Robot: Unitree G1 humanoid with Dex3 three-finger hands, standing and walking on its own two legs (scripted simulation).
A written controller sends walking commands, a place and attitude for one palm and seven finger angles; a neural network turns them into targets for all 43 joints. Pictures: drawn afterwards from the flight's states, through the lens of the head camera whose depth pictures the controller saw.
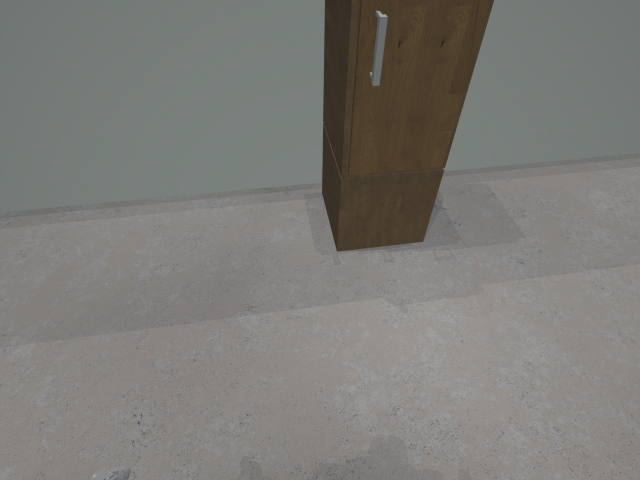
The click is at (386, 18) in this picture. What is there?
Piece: cupboard door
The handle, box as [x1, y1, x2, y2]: [369, 11, 387, 85]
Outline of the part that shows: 379,11 376,11 375,13 378,20 372,71 369,73 372,85 379,85 387,16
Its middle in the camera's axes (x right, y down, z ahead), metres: +0.15 -0.50 +1.03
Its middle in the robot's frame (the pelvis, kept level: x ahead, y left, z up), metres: +1.12 -0.09 +0.09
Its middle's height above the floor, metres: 0.85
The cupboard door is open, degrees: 0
